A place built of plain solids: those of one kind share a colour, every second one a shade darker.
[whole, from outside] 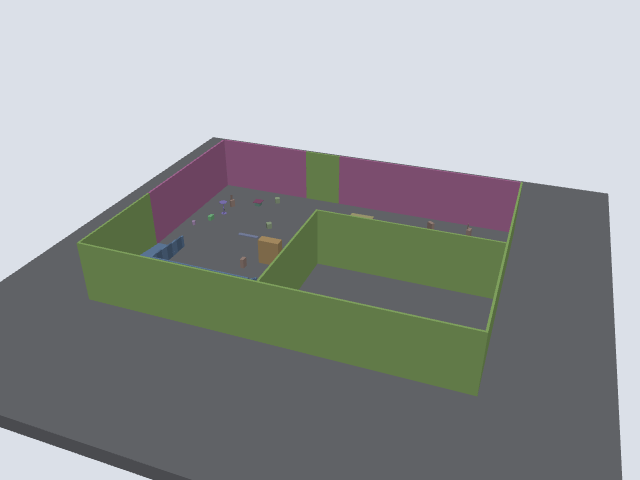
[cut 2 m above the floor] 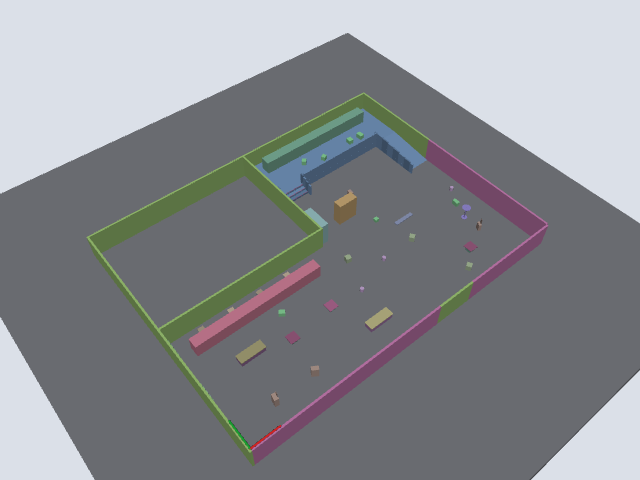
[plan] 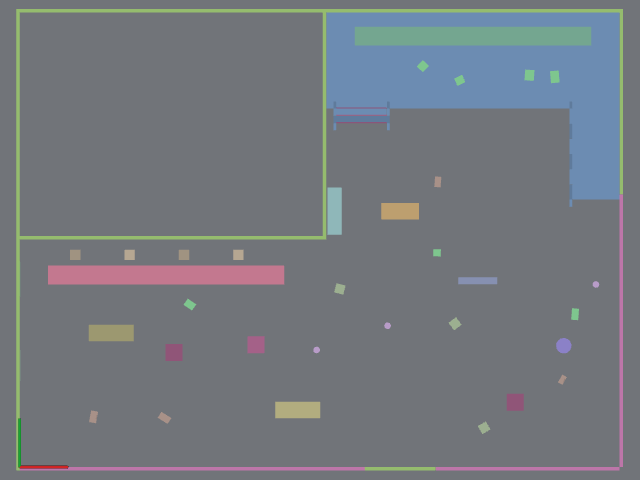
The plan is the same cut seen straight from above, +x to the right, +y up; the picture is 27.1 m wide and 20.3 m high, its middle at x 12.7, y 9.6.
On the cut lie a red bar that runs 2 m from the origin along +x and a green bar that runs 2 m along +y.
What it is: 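An L-shaped public office; 25.4 x 19.2 m, 4.4 m high, a closed core of 13.0 x 9.6 m in one rear corner; counters 1.08 m high; 1 banks of parcel lockers 1.9 m high; a dock raised by 3 risers of 0.151 m with steps and a ramp 1 in 8.5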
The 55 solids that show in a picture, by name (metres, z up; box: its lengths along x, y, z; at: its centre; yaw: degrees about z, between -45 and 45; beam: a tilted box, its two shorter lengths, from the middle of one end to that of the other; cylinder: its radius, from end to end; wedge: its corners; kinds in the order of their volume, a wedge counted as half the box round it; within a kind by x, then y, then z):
{
 "wall_1": {"box": [0.15, 19.52, 4.42], "at": [-0.07, 9.61, 2.16]},
 "wall_2": {"box": [12.97, 0.15, 4.42], "at": [6.49, 9.7, 2.16]},
 "wall_3": {"box": [25.67, 0.15, 4.42], "at": [12.69, 19.3, 2.16]},
 "wall_4": {"box": [0.15, 9.6, 4.42], "at": [12.89, 14.42, 2.16]},
 "wall_5": {"box": [3.0, 0.15, 4.42], "at": [16.09, -0.07, 2.16]},
 "wall_6": {"box": [0.15, 7.84, 4.42], "at": [25.45, 15.45, 2.16]},
 "dock_1": {"box": [2.14, 0.31, 0.2], "at": [14.46, 14.7, 0.05]},
 "dock_2": {"box": [2.14, 0.31, 0.35], "at": [14.46, 15.01, 0.13]},
 "dock_3": {"box": [12.4, 4.06, 0.5], "at": [19.17, 17.19, 0.2]},
 "dock_4": {"box": [7.6, 0.12, 0.6], "at": [19.45, 15.22, 0.25]},
 "dock_5": {"box": [7.6, 0.12, 1.5], "at": [19.45, 15.22, 0.7]},
 "dock_6": {"box": [0.12, 0.64, 1.05], "at": [23.31, 11.63, 0.47]},
 "dock_7": {"box": [0.12, 0.64, 1.12], "at": [23.31, 12.27, 0.51]},
 "dock_8": {"box": [0.12, 0.64, 1.2], "at": [23.31, 12.91, 0.55]},
 "dock_9": {"box": [0.12, 0.64, 1.27], "at": [23.31, 13.56, 0.59]},
 "dock_10": {"box": [0.12, 0.64, 1.35], "at": [23.31, 14.2, 0.62]},
 "dock_11": {"box": [0.12, 0.64, 1.42], "at": [23.31, 14.84, 0.66]},
 "dock_12": {"wedge": [[23.37, 11.31, -0.05], [23.37, 11.31, 0.0], [23.37, 15.16, -0.05], [23.37, 15.16, 0.45], [25.37, 11.31, -0.05], [25.37, 11.31, 0.0], [25.37, 15.16, -0.05], [25.37, 15.16, 0.45]]},
 "window_wall_1": {"box": [14.59, 0.15, 4.42], "at": [7.29, -0.07, 2.16]},
 "window_wall_2": {"box": [7.78, 0.15, 4.42], "at": [21.48, -0.07, 2.16]},
 "window_wall_3": {"box": [0.15, 11.53, 4.42], "at": [25.45, 5.76, 2.16]},
 "dock_counter_1": {"box": [10.0, 0.8, 1.13], "at": [19.17, 18.22, 0.97]},
 "counter_1": {"box": [9.99, 0.8, 1.13], "at": [6.2, 8.12, 0.52]},
 "lockers_1": {"box": [0.6, 2.0, 1.95], "at": [13.32, 10.82, 0.93]},
 "parcel_station_1": {"box": [1.6, 0.7, 1.95], "at": [16.09, 10.82, 0.93]},
 "bench_1": {"box": [1.84, 0.64, 0.43], "at": [3.87, 5.67, 0.17]},
 "bench_2": {"box": [1.84, 0.64, 0.43], "at": [11.76, 2.41, 0.17]},
 "box_cardboard_1": {"box": [0.44, 0.32, 0.39], "at": [7.2, 6.87, 0.15], "yaw": -35.1},
 "box_cardboard_2": {"box": [0.35, 0.37, 0.43], "at": [17.05, 16.95, 0.62], "yaw": -43.7},
 "box_cardboard_3": {"box": [0.32, 0.3, 0.31], "at": [17.65, 9.06, 0.1], "yaw": -1.2},
 "box_cardboard_4": {"box": [0.38, 0.34, 0.41], "at": [18.61, 16.35, 0.61], "yaw": 24.8},
 "box_cardboard_5": {"box": [0.4, 0.46, 0.42], "at": [21.56, 16.57, 0.61], "yaw": -4.0},
 "box_cardboard_6": {"box": [0.37, 0.51, 0.43], "at": [22.63, 16.5, 0.62], "yaw": 4.5},
 "box_cardboard_7": {"box": [0.3, 0.49, 0.42], "at": [23.49, 6.46, 0.16], "yaw": -3.8},
 "suitcase_1": {"box": [0.3, 0.5, 0.85], "at": [3.12, 2.12, 0.38], "yaw": -10.2},
 "suitcase_2": {"box": [0.5, 0.3, 0.85], "at": [6.12, 2.08, 0.38], "yaw": -32.0},
 "suitcase_3": {"box": [0.27, 0.45, 0.77], "at": [17.68, 12.06, 0.33], "yaw": -3.7},
 "suitcase_4": {"box": [0.22, 0.38, 0.65], "at": [22.95, 3.69, 0.27], "yaw": -30.0},
 "ottoman_1": {"box": [0.4, 0.4, 0.47], "at": [13.54, 7.53, 0.18], "yaw": -14.2},
 "ottoman_2": {"box": [0.4, 0.4, 0.47], "at": [18.41, 6.06, 0.18], "yaw": 36.0},
 "ottoman_3": {"box": [0.4, 0.4, 0.47], "at": [19.64, 1.66, 0.18], "yaw": 28.7},
 "bench_top_1": {"box": [1.9, 0.7, 0.07], "at": [3.87, 5.67, 0.41]},
 "bench_top_2": {"box": [1.9, 0.7, 0.07], "at": [11.76, 2.41, 0.41]},
 "table_top_1": {"box": [0.72, 0.72, 0.04], "at": [6.53, 4.84, 0.38]},
 "table_top_2": {"box": [0.72, 0.72, 0.04], "at": [9.99, 5.17, 0.38]},
 "table_top_3": {"box": [0.72, 0.72, 0.04], "at": [20.96, 2.74, 0.38]},
 "stack_1": {"box": [1.65, 0.31, 0.12], "at": [19.37, 7.88, 0.01]},
 "stool_top_1": {"box": [0.44, 0.44, 0.05], "at": [2.35, 8.97, 0.42]},
 "stool_top_2": {"box": [0.44, 0.44, 0.05], "at": [4.65, 8.97, 0.42]},
 "stool_top_3": {"box": [0.44, 0.44, 0.05], "at": [6.95, 8.97, 0.42]},
 "stool_top_4": {"box": [0.44, 0.44, 0.05], "at": [9.25, 8.97, 0.42]},
 "bar_table_1": {"cylinder": 0.33, "from": [23.01, 5.13, 1.03], "to": [23.01, 5.13, 1.06]},
 "dock_nose_1": {"box": [2.14, 0.05, 0.003], "at": [14.46, 14.56, 0.15]},
 "dock_nose_2": {"box": [2.14, 0.05, 0.003], "at": [14.46, 14.88, 0.3]},
 "dock_nose_3": {"box": [2.14, 0.05, 0.003], "at": [14.46, 15.19, 0.45]}
}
